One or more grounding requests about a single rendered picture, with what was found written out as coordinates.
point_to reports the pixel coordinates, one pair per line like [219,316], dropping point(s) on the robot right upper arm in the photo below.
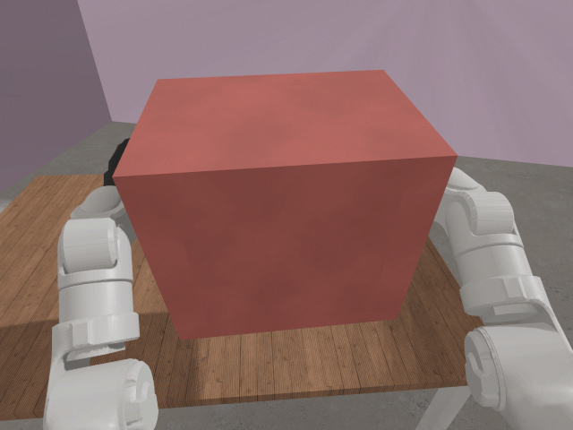
[523,371]

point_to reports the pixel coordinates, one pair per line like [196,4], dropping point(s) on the robot right forearm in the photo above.
[497,280]

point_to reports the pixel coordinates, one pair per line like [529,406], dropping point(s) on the robot left upper arm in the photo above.
[118,395]

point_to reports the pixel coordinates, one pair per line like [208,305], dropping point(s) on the table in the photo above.
[424,348]

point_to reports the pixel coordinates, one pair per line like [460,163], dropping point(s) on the carton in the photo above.
[282,201]

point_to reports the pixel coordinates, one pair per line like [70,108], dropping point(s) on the robot left hand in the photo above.
[112,164]

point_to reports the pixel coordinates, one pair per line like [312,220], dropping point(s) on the robot left forearm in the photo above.
[95,275]

